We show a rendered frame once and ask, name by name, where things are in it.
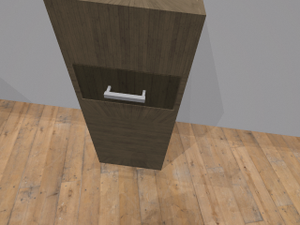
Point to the handle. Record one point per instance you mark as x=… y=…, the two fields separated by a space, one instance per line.
x=121 y=96

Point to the drawer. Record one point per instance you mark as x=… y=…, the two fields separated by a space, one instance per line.
x=160 y=89

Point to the cabinet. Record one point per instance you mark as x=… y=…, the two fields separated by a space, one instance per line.
x=155 y=36

